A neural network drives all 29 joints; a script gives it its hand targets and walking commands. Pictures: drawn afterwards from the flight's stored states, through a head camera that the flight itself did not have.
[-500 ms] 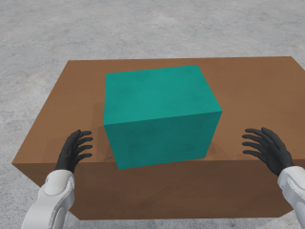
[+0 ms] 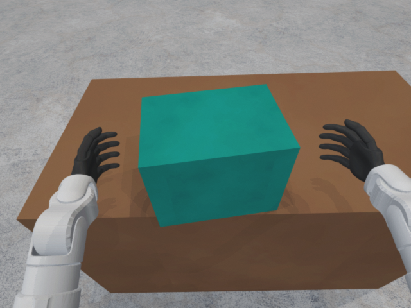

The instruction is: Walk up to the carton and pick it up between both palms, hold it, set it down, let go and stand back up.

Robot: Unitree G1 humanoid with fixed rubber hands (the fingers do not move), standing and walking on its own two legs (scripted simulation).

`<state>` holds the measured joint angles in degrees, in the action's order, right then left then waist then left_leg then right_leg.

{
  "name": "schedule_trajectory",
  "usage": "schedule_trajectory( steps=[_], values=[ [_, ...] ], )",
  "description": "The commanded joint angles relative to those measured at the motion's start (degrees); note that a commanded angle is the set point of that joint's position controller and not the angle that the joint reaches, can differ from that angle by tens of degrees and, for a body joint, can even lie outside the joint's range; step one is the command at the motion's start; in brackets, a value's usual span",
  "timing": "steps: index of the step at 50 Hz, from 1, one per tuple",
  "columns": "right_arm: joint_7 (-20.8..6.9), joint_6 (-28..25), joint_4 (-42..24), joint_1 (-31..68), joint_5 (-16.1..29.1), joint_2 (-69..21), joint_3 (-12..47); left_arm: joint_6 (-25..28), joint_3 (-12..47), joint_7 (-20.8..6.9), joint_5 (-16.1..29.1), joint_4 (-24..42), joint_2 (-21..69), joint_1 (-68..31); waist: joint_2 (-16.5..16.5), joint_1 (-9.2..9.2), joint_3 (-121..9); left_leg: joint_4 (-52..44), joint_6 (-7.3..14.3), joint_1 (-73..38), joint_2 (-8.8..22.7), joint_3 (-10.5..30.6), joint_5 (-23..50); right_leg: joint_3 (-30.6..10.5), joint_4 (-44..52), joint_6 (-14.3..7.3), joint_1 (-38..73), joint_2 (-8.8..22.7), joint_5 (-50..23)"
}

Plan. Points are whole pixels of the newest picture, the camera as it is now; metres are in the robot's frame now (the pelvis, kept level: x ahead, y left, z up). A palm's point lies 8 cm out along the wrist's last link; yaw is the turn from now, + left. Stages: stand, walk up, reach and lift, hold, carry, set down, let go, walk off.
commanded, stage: reach and lift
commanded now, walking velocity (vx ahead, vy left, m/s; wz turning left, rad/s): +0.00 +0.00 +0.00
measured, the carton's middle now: (212, 156) +0.42 +0.00 +0.05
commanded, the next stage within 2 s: none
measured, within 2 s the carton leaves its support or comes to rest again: neither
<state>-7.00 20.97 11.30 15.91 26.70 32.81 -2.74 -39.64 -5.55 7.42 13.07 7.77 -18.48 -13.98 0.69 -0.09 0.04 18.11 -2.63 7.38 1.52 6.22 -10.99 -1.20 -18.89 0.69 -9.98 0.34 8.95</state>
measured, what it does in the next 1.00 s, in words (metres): stands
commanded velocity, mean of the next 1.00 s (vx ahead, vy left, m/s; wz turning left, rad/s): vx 0.00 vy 0.00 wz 0.00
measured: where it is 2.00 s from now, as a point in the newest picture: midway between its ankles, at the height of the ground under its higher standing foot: outside the picture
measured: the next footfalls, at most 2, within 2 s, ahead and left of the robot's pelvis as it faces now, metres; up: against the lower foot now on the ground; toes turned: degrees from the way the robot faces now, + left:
none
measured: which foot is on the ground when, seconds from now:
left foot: down 0.00-1.00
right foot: down 0.00-1.00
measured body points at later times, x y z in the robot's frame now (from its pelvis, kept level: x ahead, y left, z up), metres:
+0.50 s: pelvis +0.00 +0.00 +0.00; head +0.03 +0.00 +0.45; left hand +0.39 +0.22 +0.16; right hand +0.41 -0.26 +0.16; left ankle -0.01 +0.16 -0.75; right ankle +0.01 -0.13 -0.75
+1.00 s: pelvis +0.00 +0.00 +0.00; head +0.04 +0.00 +0.45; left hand +0.42 +0.23 +0.13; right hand +0.44 -0.26 +0.15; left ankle -0.01 +0.16 -0.75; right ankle +0.01 -0.13 -0.75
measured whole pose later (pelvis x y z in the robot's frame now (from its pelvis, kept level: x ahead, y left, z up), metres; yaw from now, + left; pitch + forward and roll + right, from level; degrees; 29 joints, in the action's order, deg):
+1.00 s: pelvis +0.00 +0.00 +0.00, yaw +0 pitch +6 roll +0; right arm -7.0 15.8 42.1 44.9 28.3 34.4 6.3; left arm -31.4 -7.3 5.6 12.6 -23.4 -18.5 -37.1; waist 0.8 0.2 -1.7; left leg 19.8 -2.7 14.6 1.5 6.2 -11.2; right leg -1.2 -19.0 0.9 -16.4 0.3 8.4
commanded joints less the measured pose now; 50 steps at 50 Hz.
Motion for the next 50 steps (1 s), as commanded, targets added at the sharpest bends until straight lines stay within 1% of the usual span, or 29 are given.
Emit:
schedule_trajectory(
  steps=[1, 5, 7, 9, 12, 13, 15, 17, 18, 19, 21, 25, 26, 27, 29, 31, 33, 34, 38, 39, 41, 43, 44, 45, 46, 47, 48, 49, 50],
  values=[
    [0.3, -2.8, -2.1, 25.2, 3.3, 15.7, -5.0, 2.0, -13.2, -0.6, -0.4, 6.5, -10.8, -22.7, -1.4, 4.65, -21.5, -0.3, 0.7, 3.3, -3.1, -8.6, 16.4, -0.7, -1.2, -1.1, 10.0, -4.1, -18.4],
    [0.4, -2.8, -1.0, 27.7, 4.0, 16.7, -4.7, 1.5, -13.3, -0.7, -0.6, 7.4, -11.2, -24.9, -0.4, 4.37, -23.9, 0.6, 0.1, 2.1, -3.2, -8.5, 19.1, -0.1, -1.5, -1.1, 10.9, -4.6, -20.7],
    [0.4, -2.9, -0.8, 32.1, 4.3, 17.5, -4.8, 1.1, -13.0, -0.6, -0.3, 7.5, -11.5, -27.8, 0.0, 4.25, -25.1, 1.1, -0.3, 1.8, -3.0, -8.4, 20.2, 0.2, -1.6, -1.4, 10.1, -4.8, -21.3],
    [0.4, -2.5, 0.4, 34.8, 4.1, 17.8, -4.5, 0.7, -14.0, -0.6, -0.4, 5.4, -12.7, -30.3, -0.1, 5.10, -25.6, 1.4, -0.2, 2.8, -3.2, -8.7, 19.9, 0.1, -1.8, -1.4, 10.1, -4.7, -21.2],
    [0.5, -2.1, 2.6, 38.7, 4.2, 18.1, -3.9, 0.3, -13.9, -0.5, -0.2, 2.3, -13.3, -33.4, -0.9, 5.06, -26.5, 1.1, 0.2, 4.0, -3.4, -9.0, 17.7, 0.1, -1.8, -1.2, 9.6, -4.5, -19.6],
    [0.4, -1.8, 4.1, 39.4, 3.9, 18.1, -3.4, 0.2, -13.9, -0.4, -0.1, 0.5, -13.2, -33.5, -1.4, 5.80, -26.3, 1.1, 0.3, 4.3, -3.2, -9.0, 18.1, 0.4, -1.8, -1.1, 9.8, -4.6, -19.7],
    [0.5, -1.9, 4.4, 39.9, 4.0, 18.4, -3.0, -0.1, -13.9, -0.4, -0.3, 1.3, -13.3, -33.6, -1.2, 6.04, -27.7, 1.3, -0.1, 3.3, -3.2, -9.1, 20.4, 0.3, -1.7, -1.1, 10.5, -4.7, -22.1],
    [0.6, -1.5, 7.2, 43.3, 4.1, 18.1, -2.2, -0.4, -14.0, -0.5, -0.6, -3.1, -13.7, -36.8, -1.3, 6.41, -27.0, 1.4, 0.1, 4.6, -3.3, -9.3, 19.0, 0.5, -1.8, -1.0, 9.4, -4.7, -20.7],
    [0.7, -1.7, 6.9, 44.5, 3.7, 17.4, -2.2, -0.1, -13.6, -0.6, -0.2, -2.8, -13.9, -38.3, -1.9, 6.10, -27.9, 1.4, 0.2, 4.8, -3.4, -9.3, 18.5, 0.5, -1.5, -0.8, 10.2, -4.5, -20.4],
    [0.6, -1.6, 7.9, 45.4, 3.8, 17.9, -1.8, -0.1, -13.7, -0.6, -0.4, -4.3, -14.1, -38.6, -2.3, 6.50, -28.3, 1.0, 0.4, 5.3, -3.2, -9.3, 17.3, 0.5, -1.6, -0.7, 9.8, -4.4, -19.2],
    [0.5, -1.4, 9.3, 47.1, 4.0, 17.3, -1.0, 0.3, -13.4, 0.0, -0.1, -4.0, -14.6, -40.9, -1.0, 7.27, -29.2, 1.3, 0.2, 5.0, -3.2, -9.4, 18.4, 0.7, -1.6, -1.0, 10.5, -4.3, -20.2],
    [0.3, -1.7, 12.5, 52.2, 3.4, 17.6, -1.2, 1.3, -12.3, 0.2, 0.2, -7.5, -15.1, -45.9, -1.4, 7.21, -31.8, 1.5, 0.2, 5.6, -3.2, -9.4, 17.3, 1.2, -1.8, -0.6, 9.5, -4.5, -18.7],
    [0.5, -1.9, 12.3, 52.5, 3.4, 17.8, -1.7, 1.6, -11.9, 0.4, 0.1, -5.8, -15.1, -46.8, -0.8, 6.96, -33.7, 1.7, 0.0, 4.7, -3.1, -9.4, 18.3, 1.5, -2.1, -0.6, 10.0, -4.6, -20.2],
    [0.4, -2.1, 12.2, 52.5, 3.9, 17.3, -0.6, 1.6, -12.1, 0.6, 0.0, -6.2, -15.5, -46.0, -0.4, 8.08, -35.2, 2.3, -0.2, 4.3, -3.1, -9.5, 20.7, 1.4, -2.4, -0.6, 10.7, -4.7, -22.7],
    [0.5, -2.2, 13.6, 55.7, 3.8, 17.5, -0.9, 1.7, -11.4, 0.5, 0.2, -7.1, -15.5, -48.9, 0.2, 7.70, -36.6, 2.7, -0.6, 4.3, -3.3, -9.7, 22.0, 1.9, -2.5, -0.6, 10.2, -4.9, -23.4],
    [0.3, -2.3, 16.5, 56.0, 3.4, 17.3, -0.3, 2.1, -11.4, 0.5, 0.4, -10.1, -15.5, -48.8, -0.5, 8.05, -36.3, 2.9, -0.6, 4.5, -3.2, -9.5, 21.9, 2.2, -2.7, -0.5, 10.2, -4.8, -23.8],
    [0.4, -2.6, 17.9, 56.8, 3.7, 17.5, -0.3, 2.4, -10.4, 0.4, 0.3, -11.5, -14.9, -50.0, -0.1, 7.43, -36.5, 3.1, -0.9, 3.7, -3.1, -9.4, 22.7, 2.5, -2.6, -0.4, 9.6, -4.8, -24.4],
    [0.4, -2.8, 17.9, 58.8, 3.7, 17.6, 0.2, 2.5, -10.6, 0.3, 0.3, -12.8, -15.2, -51.0, -0.6, 7.88, -37.7, 3.2, -0.9, 3.8, -3.2, -9.5, 22.6, 2.5, -2.5, -0.4, 9.4, -5.0, -24.2],
    [0.1, -3.5, 24.2, 58.5, 3.8, 15.9, 1.9, 4.7, -9.7, -0.2, 0.0, -21.7, -14.7, -50.6, -1.2, 8.62, -36.4, 3.3, -0.6, 6.4, -3.3, -9.5, 20.9, 2.1, -2.4, -0.2, 9.5, -4.4, -23.1],
    [0.0, -3.8, 24.4, 57.8, 3.6, 14.7, 3.0, 5.4, -9.5, -0.3, -0.5, -20.9, -14.2, -49.3, -0.4, 8.78, -36.1, 3.3, -0.6, 5.3, -3.4, -9.6, 21.4, 2.2, -2.3, -0.3, 10.3, -4.3, -23.7],
    [0.1, -4.9, 25.1, 54.7, 3.6, 13.6, 4.0, 6.9, -9.6, -1.1, -1.4, -23.3, -13.4, -45.4, -2.0, 9.02, -35.9, 3.7, -0.5, 5.4, -3.4, -9.7, 23.7, 2.1, -2.6, 0.4, 12.1, -4.3, -27.1],
    [0.2, -6.3, 26.4, 52.8, 3.4, 12.8, 3.8, 8.8, -9.1, -1.8, -2.2, -24.4, -12.6, -44.4, -1.8, 8.66, -36.5, 4.3, -0.7, 5.4, -3.7, -9.7, 25.2, 2.0, -3.1, 0.4, 12.5, -4.6, -29.3],
    [0.4, -7.0, 25.3, 51.6, 3.4, 11.9, 4.3, 10.0, -9.5, -2.1, -2.7, -23.1, -12.4, -43.7, -1.8, 8.73, -37.3, 4.5, -0.7, 5.1, -3.9, -9.8, 26.2, 1.9, -3.3, 0.7, 13.8, -4.6, -31.0],
    [0.3, -7.5, 27.7, 50.1, 3.1, 11.1, 4.6, 11.1, -9.5, -2.6, -2.8, -25.4, -11.8, -42.9, -1.2, 8.96, -35.3, 4.4, -0.8, 5.8, -3.8, -9.6, 25.6, 1.8, -3.2, 0.8, 12.9, -4.5, -30.2],
    [0.3, -8.5, 26.0, 50.5, 3.0, 10.8, 4.6, 12.4, -9.1, -2.6, -2.7, -23.0, -11.8, -43.8, -0.4, 8.64, -36.7, 4.5, -0.8, 5.1, -3.9, -9.7, 26.0, 2.2, -3.3, 0.8, 13.0, -4.5, -30.2],
    [0.3, -9.4, 27.0, 50.2, 2.5, 10.8, 4.1, 13.2, -9.1, -2.9, -2.9, -24.6, -11.7, -43.8, -0.8, 8.24, -35.8, 4.8, -0.9, 5.5, -3.8, -9.6, 25.7, 2.4, -3.3, 0.8, 12.0, -4.6, -29.6],
    [0.4, -10.6, 25.0, 49.8, 2.5, 10.6, 4.2, 14.7, -9.1, -2.9, -3.1, -22.6, -11.3, -43.4, -0.6, 8.89, -37.1, 4.9, -0.9, 4.9, -3.7, -9.7, 26.6, 2.4, -3.6, 0.7, 12.3, -4.7, -30.3],
    [0.2, -11.4, 26.1, 49.0, 2.3, 9.9, 4.1, 16.1, -8.1, -3.1, -2.8, -23.5, -10.6, -42.9, -0.1, 8.42, -36.9, 5.2, -1.1, 4.2, -3.7, -9.6, 27.3, 2.7, -3.6, 0.7, 10.9, -4.9, -29.6],
    [0.1, -12.1, 28.2, 48.4, 1.4, 9.7, 4.0, 17.6, -8.3, -3.1, -2.8, -25.8, -10.9, -43.5, 0.2, 8.67, -35.8, 5.0, -1.1, 4.6, -3.6, -9.4, 25.4, 2.8, -3.2, 0.9, 9.6, -4.8, -26.7]
  ],
)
